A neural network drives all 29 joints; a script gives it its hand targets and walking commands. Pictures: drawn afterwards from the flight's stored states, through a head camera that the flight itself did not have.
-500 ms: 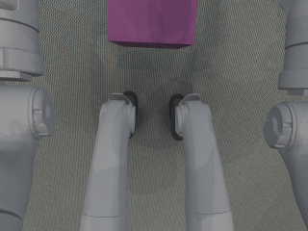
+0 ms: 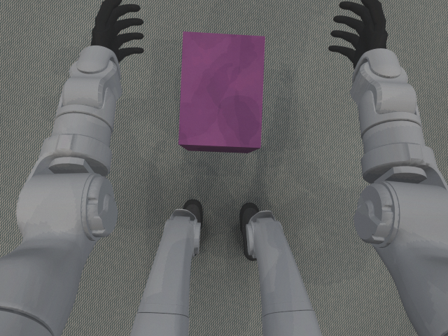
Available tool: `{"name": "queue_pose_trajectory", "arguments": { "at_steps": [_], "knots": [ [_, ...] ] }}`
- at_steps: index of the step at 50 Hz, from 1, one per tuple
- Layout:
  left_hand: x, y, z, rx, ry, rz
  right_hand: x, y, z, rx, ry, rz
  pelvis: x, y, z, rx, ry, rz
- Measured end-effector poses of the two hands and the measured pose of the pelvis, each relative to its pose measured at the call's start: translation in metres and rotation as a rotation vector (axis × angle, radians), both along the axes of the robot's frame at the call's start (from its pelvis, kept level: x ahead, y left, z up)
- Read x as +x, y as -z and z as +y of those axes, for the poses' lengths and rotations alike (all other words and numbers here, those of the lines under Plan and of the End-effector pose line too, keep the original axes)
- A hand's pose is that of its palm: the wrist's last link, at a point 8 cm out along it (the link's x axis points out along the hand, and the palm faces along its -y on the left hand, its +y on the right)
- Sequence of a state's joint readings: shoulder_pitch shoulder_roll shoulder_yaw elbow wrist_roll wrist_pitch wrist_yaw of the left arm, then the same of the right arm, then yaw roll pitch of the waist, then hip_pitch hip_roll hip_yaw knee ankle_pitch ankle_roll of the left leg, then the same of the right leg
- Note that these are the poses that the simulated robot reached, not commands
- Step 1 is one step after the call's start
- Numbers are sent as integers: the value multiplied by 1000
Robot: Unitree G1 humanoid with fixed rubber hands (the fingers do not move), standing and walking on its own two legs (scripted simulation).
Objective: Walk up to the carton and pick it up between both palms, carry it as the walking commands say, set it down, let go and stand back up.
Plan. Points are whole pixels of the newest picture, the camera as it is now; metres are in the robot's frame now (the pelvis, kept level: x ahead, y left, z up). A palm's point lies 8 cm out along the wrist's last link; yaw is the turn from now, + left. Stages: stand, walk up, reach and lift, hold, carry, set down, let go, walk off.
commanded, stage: let go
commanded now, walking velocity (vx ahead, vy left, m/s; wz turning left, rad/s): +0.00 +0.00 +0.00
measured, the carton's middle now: (220, 102) +0.55 +0.00 -0.52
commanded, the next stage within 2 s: stand in 1.24 s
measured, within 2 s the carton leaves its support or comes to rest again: neither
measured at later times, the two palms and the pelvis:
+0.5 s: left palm (59, 150) +0.36 +0.21 -0.01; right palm (421, 152) +0.36 -0.23 +0.00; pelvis +0.08 -0.01 +0.08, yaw +0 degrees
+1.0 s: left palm (17, 274) +0.23 +0.22 +0.04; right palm out of the picture +0.23 -0.24 +0.05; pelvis +0.07 -0.01 +0.11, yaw +1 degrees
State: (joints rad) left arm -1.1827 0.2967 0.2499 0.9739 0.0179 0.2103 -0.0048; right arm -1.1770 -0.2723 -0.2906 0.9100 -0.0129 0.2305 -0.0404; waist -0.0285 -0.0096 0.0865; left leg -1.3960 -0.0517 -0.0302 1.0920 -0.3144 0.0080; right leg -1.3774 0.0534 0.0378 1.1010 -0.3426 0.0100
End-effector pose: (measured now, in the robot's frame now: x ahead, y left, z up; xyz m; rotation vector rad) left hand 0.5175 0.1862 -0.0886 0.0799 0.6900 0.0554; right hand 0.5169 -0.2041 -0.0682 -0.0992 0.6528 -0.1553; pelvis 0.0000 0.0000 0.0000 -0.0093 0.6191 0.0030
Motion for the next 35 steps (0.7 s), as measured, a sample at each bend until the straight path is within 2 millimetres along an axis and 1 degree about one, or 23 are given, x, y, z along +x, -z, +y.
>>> {"name": "queue_pose_trajectory", "arguments": {
  "at_steps": [2, 4, 7, 9, 11, 13, 16, 19, 22, 24, 27, 31, 35],
  "knots": [
    [-5, -1, 3, 41, 2, 4, -10, 6, -2, -21, -15, 47, 5, -7, 0, -1, 2, 4],
    [-16, -2, 11, 89, -6, 15, -26, 18, -3, -30, -28, 97, 12, -15, 1, -1, 3, 3],
    [-43, -5, 29, 149, -20, 48, -58, 32, -4, -25, -49, 150, 24, -29, 2, -1, 2, -7],
    [-61, -10, 40, 157, -40, 66, -75, 32, -4, -18, -60, 147, 32, -36, 2, 0, 2, -16],
    [-76, -15, 48, 158, -44, 90, -85, 24, -6, -17, -63, 128, 39, -43, 3, 1, 3, -19],
    [-85, -24, 50, 143, -34, 95, -89, 12, -10, -21, -69, 105, 44, -48, 3, 2, 4, -27],
    [-90, -46, 40, 111, 6, 48, -92, -13, -16, -43, -95, 80, 53, -55, 2, 7, 5, -54],
    [-102, -65, 27, 83, 30, 20, -105, -36, -19, -47, -110, 77, 63, -64, -1, 11, 7, -96],
    [-127, -73, 23, 78, 23, 53, -129, -51, -23, -40, -100, 109, 73, -73, -5, 13, 10, -150],
    [-146, -76, 24, 83, 12, 81, -145, -62, -27, -36, -83, 113, 78, -79, -7, 13, 8, -181],
    [-172, -87, 26, 94, 7, 79, -166, -77, -35, -39, -68, 93, 82, -86, -11, 10, -2, -246],
    [-202, -107, 26, 103, 9, 58, -202, -84, -35, -26, -101, 118, 83, -95, -14, 13, -10, -341],
    [-239, -120, 27, 97, -14, 72, -240, -92, -34, -12, -97, 133, 85, -103, -16, 18, -5, -434]
  ]
}}
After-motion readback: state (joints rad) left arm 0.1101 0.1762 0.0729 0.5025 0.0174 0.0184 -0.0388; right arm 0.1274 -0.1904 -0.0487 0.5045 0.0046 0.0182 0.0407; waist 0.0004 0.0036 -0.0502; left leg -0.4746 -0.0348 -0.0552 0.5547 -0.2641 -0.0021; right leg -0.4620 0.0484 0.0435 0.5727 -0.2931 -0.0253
